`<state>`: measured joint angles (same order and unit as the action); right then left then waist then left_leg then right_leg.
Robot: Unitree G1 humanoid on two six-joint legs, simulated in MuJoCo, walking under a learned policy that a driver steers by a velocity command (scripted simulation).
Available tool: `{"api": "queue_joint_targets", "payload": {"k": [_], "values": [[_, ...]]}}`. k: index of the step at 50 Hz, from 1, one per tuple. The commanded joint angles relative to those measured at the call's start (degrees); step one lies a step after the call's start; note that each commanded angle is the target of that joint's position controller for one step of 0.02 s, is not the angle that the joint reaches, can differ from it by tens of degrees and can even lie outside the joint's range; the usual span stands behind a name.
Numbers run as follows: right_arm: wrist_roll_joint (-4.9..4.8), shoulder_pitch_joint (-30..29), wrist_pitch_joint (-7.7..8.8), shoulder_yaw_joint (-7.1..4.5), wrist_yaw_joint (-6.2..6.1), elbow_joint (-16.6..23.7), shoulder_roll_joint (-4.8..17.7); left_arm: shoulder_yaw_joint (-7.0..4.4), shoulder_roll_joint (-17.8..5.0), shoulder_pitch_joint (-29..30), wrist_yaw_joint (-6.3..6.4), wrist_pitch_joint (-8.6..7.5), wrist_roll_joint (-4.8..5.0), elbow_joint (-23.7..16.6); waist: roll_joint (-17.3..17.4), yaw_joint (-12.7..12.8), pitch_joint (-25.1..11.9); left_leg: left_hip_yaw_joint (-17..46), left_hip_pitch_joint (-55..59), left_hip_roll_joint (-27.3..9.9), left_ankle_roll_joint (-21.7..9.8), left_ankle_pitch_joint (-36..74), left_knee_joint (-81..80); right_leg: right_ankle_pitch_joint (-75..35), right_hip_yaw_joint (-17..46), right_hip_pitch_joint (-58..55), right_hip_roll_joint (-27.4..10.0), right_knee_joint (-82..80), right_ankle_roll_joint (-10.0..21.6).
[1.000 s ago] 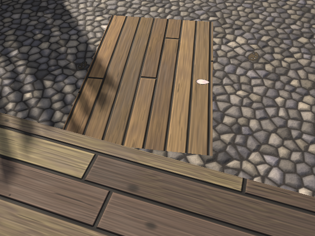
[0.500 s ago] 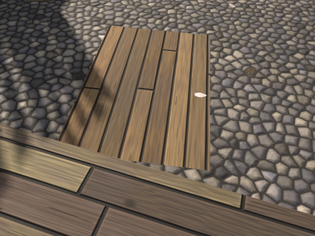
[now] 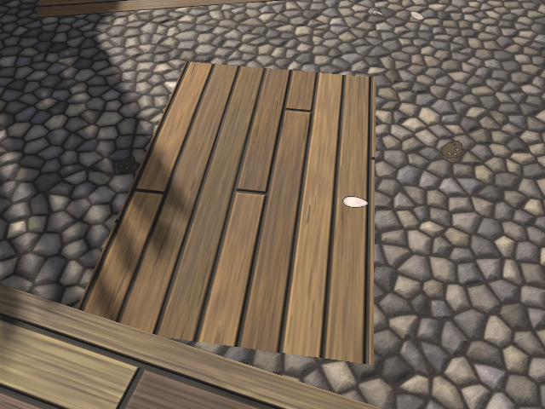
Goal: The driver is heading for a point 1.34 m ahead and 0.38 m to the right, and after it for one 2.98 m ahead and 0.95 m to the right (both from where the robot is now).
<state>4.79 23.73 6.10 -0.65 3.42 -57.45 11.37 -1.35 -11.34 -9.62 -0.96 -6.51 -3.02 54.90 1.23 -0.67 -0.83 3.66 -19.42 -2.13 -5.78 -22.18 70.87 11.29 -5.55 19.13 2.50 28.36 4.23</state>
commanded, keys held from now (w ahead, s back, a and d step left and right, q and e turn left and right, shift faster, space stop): w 0.42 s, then w+e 0.58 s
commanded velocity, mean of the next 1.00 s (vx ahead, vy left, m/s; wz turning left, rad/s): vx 0.50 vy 0.00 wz -0.22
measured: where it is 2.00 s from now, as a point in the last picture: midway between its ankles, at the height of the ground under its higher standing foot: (375, 229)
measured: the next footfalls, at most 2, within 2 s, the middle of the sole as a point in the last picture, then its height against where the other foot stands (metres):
left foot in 0.36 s outside the picture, level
right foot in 1.06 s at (352, 331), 0.12 m lower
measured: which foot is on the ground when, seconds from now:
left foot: up 0.00-0.34, down 0.36-1.00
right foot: down 0.00-0.40, up 0.42-1.00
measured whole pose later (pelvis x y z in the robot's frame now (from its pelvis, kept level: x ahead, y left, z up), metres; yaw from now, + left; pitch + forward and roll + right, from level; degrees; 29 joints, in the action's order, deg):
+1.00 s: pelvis +0.60 -0.04 -0.07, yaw -18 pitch +1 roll +7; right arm 4.4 35.3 6.1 0.5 -1.2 -64.7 6.6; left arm -0.3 -9.4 -5.5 -4.1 -1.8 -4.3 50.0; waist -5.2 -5.6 -0.4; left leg -19.6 16.6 3.0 4.7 -36.8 20.6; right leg -10.3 1.1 29.8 -8.0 23.6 3.7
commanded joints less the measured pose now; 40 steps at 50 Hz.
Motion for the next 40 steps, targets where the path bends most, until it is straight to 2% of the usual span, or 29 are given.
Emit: {"api": "queue_joint_targets", "payload": {"k": [1,3,5,6,8,11,14,16,17,18,19,20,21,22,23,24,25,26,27,29,31,32,33,34,35,36,37,38,40], "values": [[0.7,-3.73,-0.63,0.12,-1.24,5.82,-1.16,0.24,0.15,-4.72,0.74,-0.61,0.42,0.02,-2.24,-0.87,2.7,2.75,-13.19,-5.85,-1.84,0.98,2.4,-1.33,20.04,-3.88,-17.45,-20.18,11.75],[0.17,-3.99,-1.46,0.26,-0.76,6.17,-1.13,-0.16,-1.02,-5.25,0.69,-1.73,0.23,-0.65,-3.59,-1.51,4.96,1.12,-16.5,-6.3,-1.55,3.86,-3.44,1.06,16.18,-1.65,-15.36,-23.54,11.64],[-0.09,-7.31,-1.4,0.29,-0.4,7.01,0.24,0.16,-1.05,-6.87,0.02,-2.25,-1.69,-1.02,-2.83,-1.06,4.54,-0.66,-17.18,-7.03,-1.15,16.0,-12.69,-5.55,11.79,0.19,-13.52,-23.3,11.61],[-0.29,-9.92,-1.39,0.41,-0.18,7.89,0.42,0.27,-1.31,-7.15,-0.5,-2.22,-2.17,-1.35,-2.59,-0.76,3.77,-2.2,-14.12,-6.47,-0.74,21.13,-19.12,-9.66,8.75,2.32,-11.95,-22.4,11.1],[-0.52,-16.2,-2.08,0.48,0.3,9.96,0.74,0.15,-3.0,-11.23,-1.86,-1.94,-1.2,-0.35,-4.4,0.78,3.01,-4.84,-9.51,-3.97,1.31,25.82,-25.65,-16.62,6.84,3.57,-11.07,-21.61,11.06],[-0.89,-20.97,-2.95,-0.21,-0.16,11.43,3.1,-0.46,-5.57,-18.79,-3.2,-1.61,-0.71,2.07,-4.52,2.38,3.83,-3.85,-14.91,-2.82,2.44,26.33,-33.37,-23.58,8.97,-9.65,-14.72,-18.61,11.38],[-1.13,-26.05,-3.05,-0.73,-0.85,12.83,3.95,-0.69,-5.46,-22.07,-2.92,-0.64,-0.82,3.69,-4.73,3.35,4.31,-3.21,-18.69,-2.16,1.03,22.76,-39.16,-23.73,10.19,-22.22,-17.61,-16.9,9.65],[-1.8,-27.64,-2.7,-1.36,-1.0,13.42,4.84,-1.42,-6.88,-21.37,-2.32,0.23,-0.71,3.61,-5.08,2.55,3.61,-5.32,-14.38,-0.27,-0.22,20.69,-42.21,-29.41,9.28,-25.4,-17.89,-14.42,8.22],[-2.56,-26.54,-2.24,-2.0,-1.08,13.29,5.91,-1.73,-7.69,-20.85,-2.06,0.48,-0.74,3.52,-4.93,0.91,2.13,-7.35,-7.68,1.51,-1.51,22.32,-43.61,-36.72,7.73,-24.32,-16.47,-11.31,6.91],[-3.39,-22.57,-1.52,-2.91,-1.45,12.36,7.78,-1.93,-7.71,-21.35,-1.88,0.42,-1.05,3.57,-4.65,-0.91,-1.37,-7.65,3.28,2.64,-3.53,24.56,-42.09,-42.75,5.39,-20.85,-13.59,-5.65,4.22],[-3.6,-12.58,-0.9,-3.66,-1.61,9.75,10.51,-1.17,-4.44,-25.21,-1.61,0.01,-1.74,3.07,0.17,-1.83,-12.79,-2.93,25.24,-1.49,-9.49,34.53,-35.06,-33.83,2.59,-11.07,-8.23,7.37,0.38],[-3.48,3.31,-1.02,-3.64,-1.78,6.11,11.49,0.82,0.01,-29.96,-2.55,-0.77,-2.62,1.75,11.57,-6.0,-24.41,22.74,51.63,-15.75,-20.7,25.12,-44.09,-0.56,3.0,10.81,0.3,25.5,-3.92],[-1.55,13.43,-0.86,-3.93,-2.54,1.55,10.29,-0.61,-3.45,-20.45,-3.63,-0.34,-0.64,0.72,6.73,-11.16,-18.19,34.21,50.52,-18.22,-17.63,14.02,-53.33,21.74,9.01,21.48,1.42,38.99,-2.46],[-1.69,7.77,0.38,-4.81,-3.18,1.72,11.35,-1.27,-4.0,-12.97,-3.24,-0.36,0.68,-1.31,3.85,-9.42,-5.25,27.63,38.51,-17.09,-11.78,4.29,-55.85,18.01,12.5,27.59,-3.03,43.91,0.15],[-2.31,0.05,0.64,-4.49,-3.74,2.9,9.03,-1.71,-5.11,-11.12,-1.92,-0.54,0.18,-1.17,2.26,-6.53,0.89,20.94,26.34,-16.0,-10.13,5.8,-57.92,12.94,12.44,25.33,-6.76,42.83,1.05],[-2.72,-3.59,0.61,-3.25,-4.09,3.45,5.26,-1.33,-3.15,-12.38,-0.95,-0.55,-0.99,-1.14,1.8,-3.31,0.19,15.67,19.62,-15.07,-9.92,12.54,-59.54,9.69,12.52,20.07,-9.09,40.24,1.79],[-2.52,-5.71,0.62,-2.44,-4.38,3.9,1.92,-0.74,-0.46,-12.41,-0.73,-0.14,-1.41,-0.92,0.99,-1.67,0.86,11.56,15.1,-14.43,-9.77,18.2,-61.25,6.77,12.56,17.03,-10.24,39.22,1.62],[-2.08,-5.96,0.62,-1.94,-4.47,4.18,0.08,-0.48,1.55,-13.57,-0.83,0.38,-1.42,-0.5,0.59,0.02,0.81,8.25,12.38,-13.68,-9.25,21.38,-62.68,5.13,12.43,14.69,-10.66,37.9,1.43],[-1.74,-6.3,1.01,-1.88,-4.51,4.58,-0.55,-0.57,1.84,-13.97,-1.21,0.6,-0.81,-0.23,0.22,0.76,1.14,4.95,11.35,-12.75,-8.63,22.49,-63.7,3.32,12.15,14.52,-10.38,36.33,1.04],[-0.79,-4.85,1.75,-2.05,-3.98,4.26,0.34,-0.92,0.79,-12.08,-2.63,0.67,-0.24,-0.43,0.87,0.62,2.33,-1.32,10.04,-11.56,-8.34,27.24,-64.63,-3.37,11.07,16.71,-10.16,31.95,0.29],[0.55,-2.19,1.91,-2.0,-3.23,3.19,1.36,-0.83,0.78,-6.64,-3.58,0.86,-0.43,-2.59,0.81,-0.1,2.2,-7.07,8.48,-10.1,-8.03,33.37,-63.63,-11.13,8.77,16.74,-9.95,24.67,-0.64],[0.93,-1.37,1.84,-1.99,-2.88,3.07,1.92,-0.5,1.39,-5.81,-4.09,0.94,-0.89,-3.21,1.15,-0.17,1.8,-9.56,5.97,-8.74,-7.83,34.69,-62.71,-15.52,7.01,13.77,-9.15,24.23,-0.74],[1.52,-0.03,1.62,-2.0,-2.57,2.32,2.39,-0.29,1.3,-7.29,-4.67,1.07,-1.0,-2.97,1.77,0.4,2.28,-9.37,6.0,-10.37,-8.4,37.15,-61.81,-18.83,8.32,14.24,-9.38,26.54,-0.68],[1.61,1.0,1.55,-1.78,-2.37,2.03,2.06,-0.43,0.37,-7.3,-4.82,1.11,-0.86,-3.18,1.41,0.37,2.64,-8.99,8.97,-11.93,-9.03,37.48,-61.23,-19.66,9.58,17.49,-9.91,26.2,-0.81],[1.38,2.52,2.03,-1.09,-3.03,1.33,0.38,-0.73,-0.98,-4.11,-4.32,0.53,-0.81,-4.37,-0.62,-0.87,4.27,-8.52,16.35,-11.83,-8.16,33.08,-59.48,-26.88,13.26,25.24,-10.86,18.48,-0.66],[1.15,5.45,2.12,-0.73,-3.11,0.14,0.59,-0.79,-1.03,-1.59,-3.77,0.44,-0.75,-4.88,-0.36,-1.95,4.41,-8.56,20.06,-12.13,-8.25,33.02,-58.46,-30.57,12.95,27.19,-10.43,14.07,-0.77],[1.36,8.23,2.07,-0.61,-3.1,-1.34,0.99,-0.75,-0.83,-0.5,-3.47,0.83,-0.62,-5.35,0.93,-2.42,4.61,-7.83,23.72,-13.24,-8.64,33.59,-57.47,-31.01,13.2,29.47,-10.31,13.03,-1.01],[1.42,8.27,2.07,-0.48,-3.06,-1.93,1.17,-0.54,-0.59,0.46,-3.19,1.03,-0.19,-5.34,-0.07,-2.37,5.08,-10.75,23.46,-11.28,-6.64,29.39,-57.06,-34.98,13.4,27.68,-10.99,7.11,-0.67],[1.23,10.33,1.62,0.16,-2.31,-3.03,0.53,-0.33,-0.01,4.31,-3.28,2.07,0.05,-6.79,1.01,-3.31,7.36,-12.37,19.33,-10.64,-6.25,26.32,-58.45,-35.32,9.14,21.55,-10.07,5.01,-0.01]]}}
Velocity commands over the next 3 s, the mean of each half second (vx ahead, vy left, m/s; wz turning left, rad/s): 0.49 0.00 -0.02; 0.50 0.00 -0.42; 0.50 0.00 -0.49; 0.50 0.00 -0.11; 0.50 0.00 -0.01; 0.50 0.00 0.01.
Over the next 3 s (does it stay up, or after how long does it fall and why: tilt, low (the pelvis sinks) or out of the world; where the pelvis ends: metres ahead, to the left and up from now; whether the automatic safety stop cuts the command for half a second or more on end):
stays up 1.61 -0.66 -0.11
